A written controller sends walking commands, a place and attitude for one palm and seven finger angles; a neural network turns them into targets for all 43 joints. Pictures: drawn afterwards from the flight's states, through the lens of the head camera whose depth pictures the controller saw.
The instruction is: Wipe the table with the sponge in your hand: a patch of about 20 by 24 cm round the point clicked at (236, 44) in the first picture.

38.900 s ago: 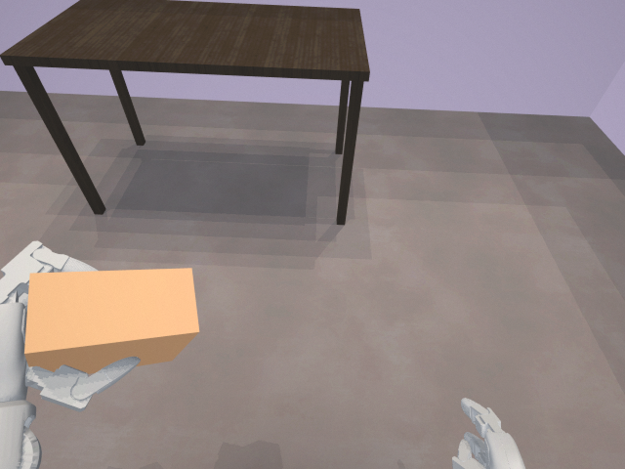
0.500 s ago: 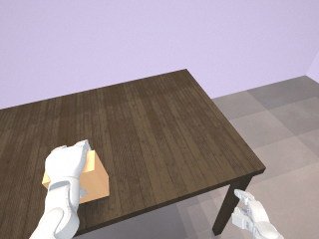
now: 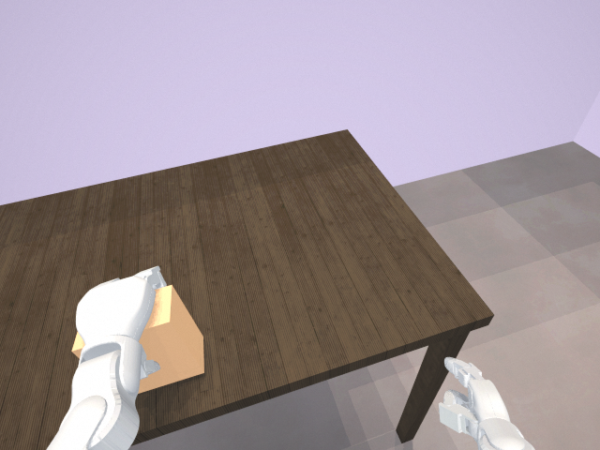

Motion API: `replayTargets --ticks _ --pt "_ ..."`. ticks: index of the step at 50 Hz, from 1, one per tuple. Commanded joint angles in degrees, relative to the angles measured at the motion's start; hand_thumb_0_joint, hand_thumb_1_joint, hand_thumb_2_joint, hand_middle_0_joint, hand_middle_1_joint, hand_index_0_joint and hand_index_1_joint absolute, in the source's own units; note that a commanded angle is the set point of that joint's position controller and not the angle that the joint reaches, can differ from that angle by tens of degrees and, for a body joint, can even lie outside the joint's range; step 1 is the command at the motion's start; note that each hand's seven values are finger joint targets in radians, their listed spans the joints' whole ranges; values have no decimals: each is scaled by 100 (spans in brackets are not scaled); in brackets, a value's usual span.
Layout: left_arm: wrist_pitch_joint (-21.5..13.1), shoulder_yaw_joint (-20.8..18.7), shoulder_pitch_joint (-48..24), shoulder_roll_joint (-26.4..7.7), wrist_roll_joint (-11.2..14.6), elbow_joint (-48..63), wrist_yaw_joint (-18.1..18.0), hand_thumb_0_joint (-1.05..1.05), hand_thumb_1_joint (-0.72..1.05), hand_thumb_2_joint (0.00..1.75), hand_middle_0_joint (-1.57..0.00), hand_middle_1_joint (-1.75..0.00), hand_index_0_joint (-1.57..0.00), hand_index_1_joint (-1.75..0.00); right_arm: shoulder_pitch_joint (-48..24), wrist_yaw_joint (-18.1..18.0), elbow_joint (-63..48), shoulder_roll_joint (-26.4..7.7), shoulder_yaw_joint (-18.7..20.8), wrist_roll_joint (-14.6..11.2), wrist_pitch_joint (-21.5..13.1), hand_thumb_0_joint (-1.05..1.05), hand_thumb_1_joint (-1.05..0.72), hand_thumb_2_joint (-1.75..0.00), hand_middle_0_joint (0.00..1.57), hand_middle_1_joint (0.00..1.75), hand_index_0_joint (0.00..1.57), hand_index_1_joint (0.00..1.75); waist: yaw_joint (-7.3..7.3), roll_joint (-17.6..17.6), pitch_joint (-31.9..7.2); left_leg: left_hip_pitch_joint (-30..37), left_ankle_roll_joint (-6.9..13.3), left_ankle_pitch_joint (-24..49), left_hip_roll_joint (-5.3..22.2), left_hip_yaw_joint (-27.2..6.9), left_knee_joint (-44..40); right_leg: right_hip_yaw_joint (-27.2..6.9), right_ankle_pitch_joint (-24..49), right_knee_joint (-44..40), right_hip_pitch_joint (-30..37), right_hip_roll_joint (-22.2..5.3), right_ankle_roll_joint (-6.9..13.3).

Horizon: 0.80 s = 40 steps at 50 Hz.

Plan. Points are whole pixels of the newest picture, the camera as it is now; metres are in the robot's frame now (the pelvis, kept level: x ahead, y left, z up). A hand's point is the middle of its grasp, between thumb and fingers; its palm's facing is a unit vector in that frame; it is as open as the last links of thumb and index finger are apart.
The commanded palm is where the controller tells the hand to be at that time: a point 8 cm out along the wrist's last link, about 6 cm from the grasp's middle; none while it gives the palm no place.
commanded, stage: lift the sponge slowly off the table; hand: left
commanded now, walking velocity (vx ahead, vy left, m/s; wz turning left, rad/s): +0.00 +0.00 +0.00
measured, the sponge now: (153, 351) +0.24 +0.26 -0.01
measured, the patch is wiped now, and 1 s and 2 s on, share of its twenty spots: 1.00 1.00 1.00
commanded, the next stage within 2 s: bring the sponge back beside the body in 1.68 s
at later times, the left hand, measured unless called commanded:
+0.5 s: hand (127, 333) +0.22 +0.26 +0.07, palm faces +0.02 -0.14 -0.99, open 10.6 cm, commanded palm +0.20 +0.25 +0.14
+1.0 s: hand (125, 320) +0.22 +0.25 +0.11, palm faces +0.07 -0.13 -0.99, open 10.6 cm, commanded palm +0.19 +0.25 +0.18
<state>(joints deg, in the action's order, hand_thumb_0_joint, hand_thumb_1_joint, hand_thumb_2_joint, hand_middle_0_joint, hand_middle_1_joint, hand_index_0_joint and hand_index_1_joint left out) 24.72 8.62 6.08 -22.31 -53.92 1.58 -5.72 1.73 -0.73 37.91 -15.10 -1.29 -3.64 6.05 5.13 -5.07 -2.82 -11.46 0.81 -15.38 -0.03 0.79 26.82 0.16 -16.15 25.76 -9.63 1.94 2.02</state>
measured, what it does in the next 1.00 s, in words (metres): stands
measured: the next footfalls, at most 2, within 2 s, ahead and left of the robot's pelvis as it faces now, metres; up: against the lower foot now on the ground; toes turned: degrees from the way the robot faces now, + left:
none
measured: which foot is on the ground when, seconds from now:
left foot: down 0.00-1.00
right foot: down 0.00-1.00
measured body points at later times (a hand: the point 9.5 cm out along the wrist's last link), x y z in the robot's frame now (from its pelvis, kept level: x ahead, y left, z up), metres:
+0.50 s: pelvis -0.02 +0.00 +0.00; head -0.03 -0.03 +0.45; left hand +0.22 +0.26 +0.12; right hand +0.24 -0.20 -0.07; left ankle -0.01 +0.11 -0.74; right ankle -0.03 -0.10 -0.74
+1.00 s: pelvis -0.02 -0.01 +0.01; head -0.05 -0.05 +0.45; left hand +0.22 +0.25 +0.16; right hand +0.24 -0.20 -0.07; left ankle -0.01 +0.11 -0.74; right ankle -0.03 -0.10 -0.74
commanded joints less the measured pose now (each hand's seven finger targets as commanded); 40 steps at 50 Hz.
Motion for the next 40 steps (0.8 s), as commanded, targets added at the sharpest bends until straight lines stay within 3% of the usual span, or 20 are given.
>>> replayTargets --ticks 1,5,8,10,11,13,15,18,20,21,23,25,26,28,30,31,34,35,36,40 --pt "-55 -459 -688 -775 27 1206 -55 0 10 130 -120 -160 -120 -160 -1228 -21 -1049 -528 197 20 -300 0 -90 -90 20 30 20 30 103 503 -1011 459 247 1864 -156 -268 -149 -402 2452 -254 450 -30 209" --pt "-23 -714 -868 -1099 -33 1431 -76 0 10 130 -120 -160 -120 -160 -1331 -39 -1006 -570 195 38 -313 0 -90 -90 20 30 20 30 138 398 -943 563 231 1812 -147 -323 -233 -513 2200 -362 429 -8 245" --pt "-40 -569 -509 -884 -24 1609 -79 0 10 130 -120 -160 -120 -160 -1305 -12 -1027 -503 208 40 -356 0 -90 -90 20 30 20 30 180 325 -1039 666 236 2079 -138 -310 -194 -407 2436 -313 505 -16 252" --pt "-18 -678 -799 -1091 -86 1781 -78 0 10 130 -120 -160 -120 -160 -1380 -16 -1000 -533 194 59 -345 0 -90 -90 20 30 20 30 154 300 -943 718 221 2059 -117 -360 -252 -512 2333 -391 461 13 278" --pt "-15 -512 -907 -930 -95 1870 -83 0 10 130 -120 -160 -120 -160 -1359 -23 -1030 -498 193 58 -349 0 -90 -90 20 30 20 30 131 307 -963 686 243 1972 -109 -317 -255 -407 2215 -379 449 -5 251" --pt "0 -668 -926 -1098 -123 1633 -96 0 10 130 -120 -160 -120 -160 -1368 -60 -948 -511 173 65 -348 0 -90 -90 20 30 20 30 153 314 -841 682 233 1837 -108 -335 -324 -426 1961 -473 414 0 255" --pt "11 -705 -1532 -1257 -185 1801 -98 0 10 130 -120 -160 -120 -160 -1511 -114 -939 -523 145 73 -352 0 -90 -90 20 30 20 30 132 206 -781 790 238 1638 -110 -381 -418 -523 1557 -624 347 28 285" --pt "-42 -606 -1596 -1118 -170 1610 -75 0 10 130 -120 -160 -120 -160 -1513 -174 -867 -483 147 64 -411 0 -90 -90 20 30 20 30 152 133 -855 890 255 1631 -124 -359 -441 -415 1438 -673 374 16 286" --pt "-78 -724 -1790 -1314 -151 1712 -55 0 10 130 -120 -160 -120 -160 -1579 -191 -867 -503 119 61 -432 0 -90 -90 20 30 20 30 151 19 -892 933 231 1572 -123 -417 -526 -531 1299 -729 430 42 313" --pt "-109 -543 -1867 -1115 -139 1782 -36 0 10 130 -120 -160 -120 -160 -1569 -188 -885 -466 119 51 -458 0 -90 -90 20 30 20 30 128 -103 -925 933 240 1573 -117 -388 -526 -401 1291 -710 452 28 301" --pt "-120 -479 -1595 -999 -108 1643 13 0 10 130 -120 -160 -120 -160 -1553 -165 -857 -474 138 63 -481 0 -90 -90 20 30 20 30 161 72 -866 933 232 1631 -112 -407 -553 -386 1348 -734 458 35 300" --pt "-66 -702 -1611 -1252 -112 1658 54 0 10 130 -120 -160 -120 -160 -1609 -138 -846 -513 121 63 -454 0 -90 -90 20 30 20 30 180 138 -848 920 207 1637 -101 -451 -617 -513 1337 -770 513 52 322" --pt "-36 -482 -1722 -1022 -93 1665 86 0 10 130 -120 -160 -120 -160 -1606 -142 -887 -488 102 54 -445 0 -90 -90 20 30 20 30 143 232 -836 857 225 1593 -98 -401 -613 -387 1320 -746 516 29 288" --pt "37 -650 -1706 -1197 -121 1430 113 0 10 130 -120 -160 -120 -160 -1613 -135 -803 -530 105 60 -401 0 -90 -90 20 30 20 30 162 307 -757 805 212 1522 -101 -391 -641 -438 1271 -800 498 15 285" --pt "64 -988 -1651 -1558 -128 1674 112 0 10 130 -120 -160 -120 -160 -1714 -122 -852 -556 107 69 -387 0 -90 -90 20 30 20 30 255 220 -921 836 209 1597 -124 -427 -659 -614 1366 -772 678 20 315" --pt "88 -743 -1654 -1275 -99 1698 144 0 10 130 -120 -160 -120 -160 -1705 -109 -903 -508 87 55 -380 0 -90 -90 20 30 20 30 222 199 -900 792 220 1634 -129 -365 -635 -466 1450 -736 693 -5 290" --pt "115 -831 -1563 -1369 -70 1688 195 0 10 130 -120 -160 -120 -160 -1720 -96 -855 -519 91 47 -357 0 -90 -90 20 30 20 30 220 296 -827 813 204 1645 -124 -400 -633 -523 1465 -776 615 -18 271" --pt "136 -861 -1789 -1473 -81 1823 214 0 10 130 -120 -160 -120 -160 -1779 -106 -888 -543 68 48 -360 0 -90 -90 20 30 20 30 192 134 -792 837 201 1547 -122 -414 -667 -634 1306 -829 585 10 304" --pt "156 -661 -1841 -1256 -51 1779 242 0 10 130 -120 -160 -120 -160 -1746 -119 -925 -500 69 33 -375 0 -90 -90 20 30 20 30 171 196 -757 791 227 1472 -120 -378 -655 -487 1201 -814 563 -5 275" --pt "93 -875 -1999 -1549 -59 1997 317 0 10 130 -120 -160 -120 -160 -1794 -143 -904 -525 76 40 -411 0 -90 -90 20 30 20 30 182 154 -855 906 228 1486 -134 -439 -659 -670 1186 -855 580 10 303"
